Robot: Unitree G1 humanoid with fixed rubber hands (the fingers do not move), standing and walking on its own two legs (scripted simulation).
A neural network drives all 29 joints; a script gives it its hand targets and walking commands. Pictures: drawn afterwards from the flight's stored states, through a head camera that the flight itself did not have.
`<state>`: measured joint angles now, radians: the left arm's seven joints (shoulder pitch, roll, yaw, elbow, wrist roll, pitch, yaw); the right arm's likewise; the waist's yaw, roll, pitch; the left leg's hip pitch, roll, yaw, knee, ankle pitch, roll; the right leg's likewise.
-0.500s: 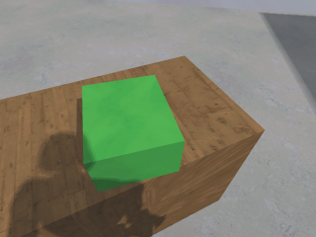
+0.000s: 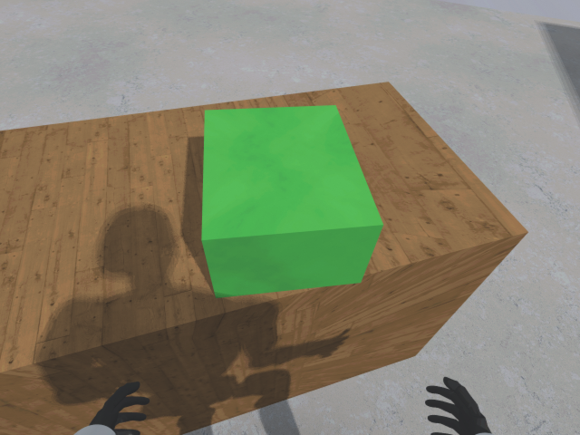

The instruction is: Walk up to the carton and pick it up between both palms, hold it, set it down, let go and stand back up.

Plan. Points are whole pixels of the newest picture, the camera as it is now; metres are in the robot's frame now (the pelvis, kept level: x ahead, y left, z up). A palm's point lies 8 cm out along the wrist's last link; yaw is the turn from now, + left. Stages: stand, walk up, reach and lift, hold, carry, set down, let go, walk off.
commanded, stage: reach and lift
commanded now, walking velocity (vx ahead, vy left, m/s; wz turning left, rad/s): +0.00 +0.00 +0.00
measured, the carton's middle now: (280, 194) +0.50 +0.00 +0.02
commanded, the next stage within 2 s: none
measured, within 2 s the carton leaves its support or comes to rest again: neither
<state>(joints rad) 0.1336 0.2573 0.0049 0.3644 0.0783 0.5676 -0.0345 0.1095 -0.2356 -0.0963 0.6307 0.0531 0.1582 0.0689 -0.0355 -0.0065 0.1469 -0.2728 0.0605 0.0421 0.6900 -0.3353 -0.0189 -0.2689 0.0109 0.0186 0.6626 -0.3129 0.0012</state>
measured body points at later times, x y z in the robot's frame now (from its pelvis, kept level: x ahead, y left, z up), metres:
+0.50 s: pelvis +0.02 +0.00 +0.02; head +0.02 +0.01 +0.47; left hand +0.20 +0.23 -0.04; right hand +0.16 -0.26 -0.05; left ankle +0.03 +0.13 -0.72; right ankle +0.03 -0.13 -0.72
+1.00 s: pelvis +0.05 +0.00 +0.03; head +0.05 +0.00 +0.48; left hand +0.21 +0.23 -0.02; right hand +0.22 -0.24 -0.01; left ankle +0.03 +0.13 -0.72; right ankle +0.03 -0.13 -0.72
